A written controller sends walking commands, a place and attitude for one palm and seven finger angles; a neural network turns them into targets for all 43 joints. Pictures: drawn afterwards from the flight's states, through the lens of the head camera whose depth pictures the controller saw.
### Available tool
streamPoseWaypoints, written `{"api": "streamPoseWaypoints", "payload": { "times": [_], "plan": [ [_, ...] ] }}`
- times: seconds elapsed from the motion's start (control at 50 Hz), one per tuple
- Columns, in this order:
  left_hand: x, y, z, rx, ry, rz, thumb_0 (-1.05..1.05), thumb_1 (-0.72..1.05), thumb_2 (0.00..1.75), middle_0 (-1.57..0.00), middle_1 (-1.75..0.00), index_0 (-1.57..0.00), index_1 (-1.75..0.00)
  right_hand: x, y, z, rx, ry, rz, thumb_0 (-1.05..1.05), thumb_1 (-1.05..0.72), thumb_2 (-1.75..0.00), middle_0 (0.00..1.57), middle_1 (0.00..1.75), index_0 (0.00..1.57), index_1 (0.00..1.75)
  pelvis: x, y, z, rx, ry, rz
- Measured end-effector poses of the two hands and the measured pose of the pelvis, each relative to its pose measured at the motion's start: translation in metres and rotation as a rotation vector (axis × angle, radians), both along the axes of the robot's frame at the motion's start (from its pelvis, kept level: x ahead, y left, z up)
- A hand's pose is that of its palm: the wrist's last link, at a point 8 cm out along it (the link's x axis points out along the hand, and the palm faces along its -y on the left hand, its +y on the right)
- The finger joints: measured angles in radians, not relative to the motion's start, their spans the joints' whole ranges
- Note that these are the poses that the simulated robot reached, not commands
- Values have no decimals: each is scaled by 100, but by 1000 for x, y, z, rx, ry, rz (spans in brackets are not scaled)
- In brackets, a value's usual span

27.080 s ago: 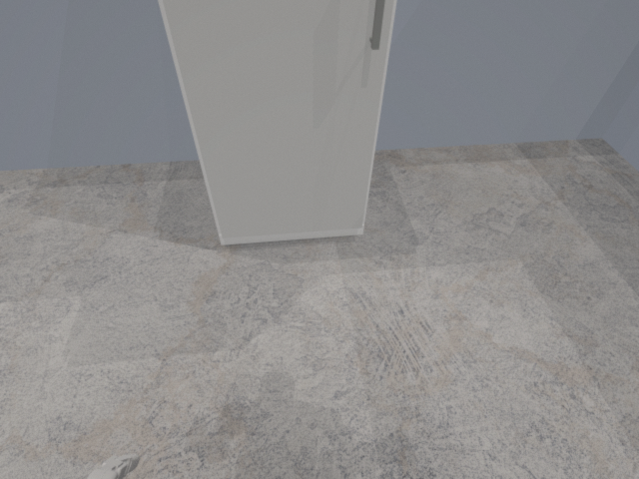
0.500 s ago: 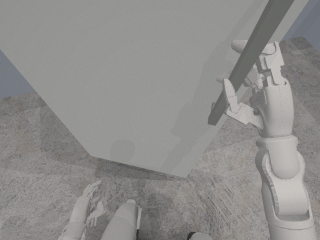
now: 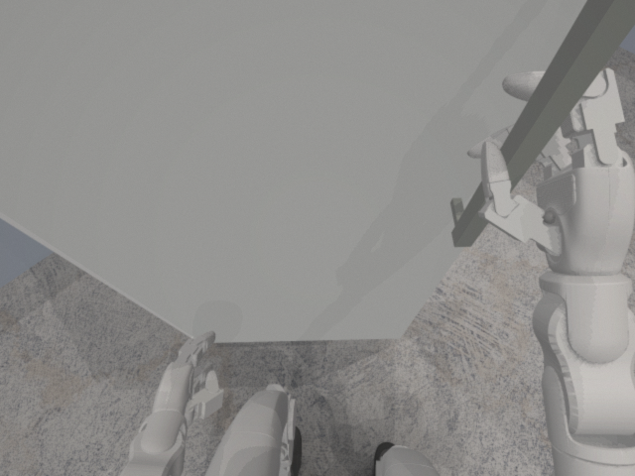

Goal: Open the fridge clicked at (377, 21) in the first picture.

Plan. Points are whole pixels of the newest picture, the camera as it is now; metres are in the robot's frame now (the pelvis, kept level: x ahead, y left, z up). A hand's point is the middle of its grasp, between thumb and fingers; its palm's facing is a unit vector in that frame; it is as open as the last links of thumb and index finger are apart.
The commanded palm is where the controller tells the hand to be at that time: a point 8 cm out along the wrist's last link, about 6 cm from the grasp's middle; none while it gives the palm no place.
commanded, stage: walk backward, drawing the door open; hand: right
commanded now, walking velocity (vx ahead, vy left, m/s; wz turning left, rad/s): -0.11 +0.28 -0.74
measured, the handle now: (509, 138) +0.38 -0.13 +0.20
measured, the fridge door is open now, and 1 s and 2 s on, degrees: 41 70 67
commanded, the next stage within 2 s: stop walking and hold the door back in 0.74 s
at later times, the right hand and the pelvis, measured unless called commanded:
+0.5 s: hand (483, 357) +0.21 -0.09 +0.19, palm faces +0.51 +0.83 -0.22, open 6.8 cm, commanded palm +0.16 -0.12 +0.20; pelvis -0.02 +0.18 -0.02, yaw -19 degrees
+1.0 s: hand out of the picture +0.11 -0.04 +0.20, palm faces +0.81 +0.53 -0.26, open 6.4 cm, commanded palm +0.07 -0.07 +0.19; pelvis -0.03 +0.32 +0.00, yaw -33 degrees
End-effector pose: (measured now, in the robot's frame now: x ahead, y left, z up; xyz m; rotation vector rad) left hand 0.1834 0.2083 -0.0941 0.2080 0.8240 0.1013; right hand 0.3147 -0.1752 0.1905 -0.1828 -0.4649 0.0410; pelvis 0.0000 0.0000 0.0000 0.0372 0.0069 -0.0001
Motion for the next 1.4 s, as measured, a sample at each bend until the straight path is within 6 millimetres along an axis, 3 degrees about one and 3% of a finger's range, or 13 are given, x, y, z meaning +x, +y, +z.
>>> {"api": "streamPoseWaypoints", "payload": {
  "times": [0.1, 0.2, 0.3, 0.38, 0.48, 0.64, 0.74, 0.86, 0.94, 1.04, 1.12, 1.22, 1.4],
  "plan": [
    [1, 24, -7, -56, 20, -76, 1, 91, 90, -21, -30, -20, -30, -26, 9, 2, 4, 24, -152, -7, -66, -83, 50, 140, 18, 124, -3, 51, 0, 21, -8, -43],
    [16, 70, -28, -104, -16, -122, 2, 90, 90, -21, -30, -20, -30, -54, 22, 2, -34, -1, -368, -9, -66, -84, 48, 140, 17, 126, -1, 110, -21, 3, -18, -100],
    [24, 124, -19, -18, -3, -118, 2, 91, 90, -21, -30, -20, -30, -85, 32, 5, -42, 42, -482, -8, -66, -83, 46, 140, 17, 128, -7, 138, -11, -39, -12, -186],
    [28, 152, -5, 71, 11, -156, 2, 91, 90, -20, -30, -20, -30, -110, 38, 5, -33, 37, -514, -8, -65, -82, 46, 140, 19, 129, -9, 156, -7, -45, 7, -273],
    [37, 163, -1, 145, -30, -216, 2, 91, 90, -20, -30, -19, -30, -140, 42, 1, -54, -49, -524, -10, -62, -81, 50, 147, 23, 127, -15, 173, -23, -18, 21, -337],
    [31, 137, 11, 6, -15, -398, 2, 91, 90, -20, -30, -19, -30, -182, 61, 6, -49, 7, -642, -9, -60, -81, 50, 146, 28, 130, -21, 219, 1, 32, -17, -421],
    [35, 138, 6, -78, -41, -484, 1, 91, 90, -21, -30, -20, -30, -208, 79, 9, -50, 57, -767, -8, -61, -80, 48, 143, 28, 133, -19, 254, 2, 31, -25, -458],
    [55, 173, -12, -101, -77, -547, 1, 90, 90, -21, -30, -20, -30, -240, 107, 8, -76, 54, -956, -10, -62, -81, 46, 141, 23, 132, -16, 301, -16, -16, -19, -485],
    [61, 211, -7, -6, -46, -550, 2, 91, 90, -21, -30, -20, -30, -257, 119, 9, -60, 67, -997, -10, -62, -81, 46, 142, 25, 134, -23, 314, -6, -53, -14, -534],
    [60, 245, 5, 103, -33, -564, 2, 91, 90, -20, -30, -20, -30, -261, 118, 10, -39, 64, -984, -10, -60, -81, 48, 144, 33, 136, -37, 329, 0, -81, -7, -598],
    [51, 256, 15, 145, -56, -570, 2, 91, 90, -20, -30, -20, -30, -258, 113, 11, -10, 61, -952, -9, -58, -81, 48, 146, 37, 137, -57, 334, 0, -77, 4, -617],
    [23, 250, 20, 159, -95, -574, 2, 91, 90, -20, -30, -19, -30, -253, 106, 10, 13, 43, -879, -8, -58, -80, 47, 150, 41, 136, -91, 332, -10, -45, 3, -628],
    [-72, 217, -1, 37, 108, -615, 1, 91, 90, -20, -30, -20, -30, -240, 102, 20, 48, 139, -810, -2, -66, -80, 44, 150, 43, 138, -117, 333, 6, 10, -30, -645]
  ]
}}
